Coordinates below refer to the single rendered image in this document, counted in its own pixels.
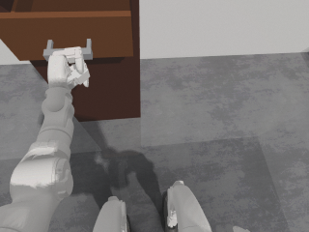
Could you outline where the right robot foot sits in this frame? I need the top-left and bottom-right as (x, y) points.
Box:
(162, 192), (177, 232)

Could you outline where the robot left hand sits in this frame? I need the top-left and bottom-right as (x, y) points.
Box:
(47, 46), (90, 92)

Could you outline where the robot left forearm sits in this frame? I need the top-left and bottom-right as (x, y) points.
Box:
(10, 87), (75, 200)

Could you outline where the handle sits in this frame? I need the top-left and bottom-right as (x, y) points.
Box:
(42, 39), (93, 62)

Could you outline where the cabinet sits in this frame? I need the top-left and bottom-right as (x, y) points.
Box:
(0, 0), (141, 122)

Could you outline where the drawer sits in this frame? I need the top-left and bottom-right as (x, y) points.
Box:
(0, 0), (133, 61)

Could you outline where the robot left upper arm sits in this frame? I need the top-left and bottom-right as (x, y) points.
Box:
(0, 157), (73, 232)

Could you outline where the robot left shin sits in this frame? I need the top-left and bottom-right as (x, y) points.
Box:
(108, 196), (127, 232)

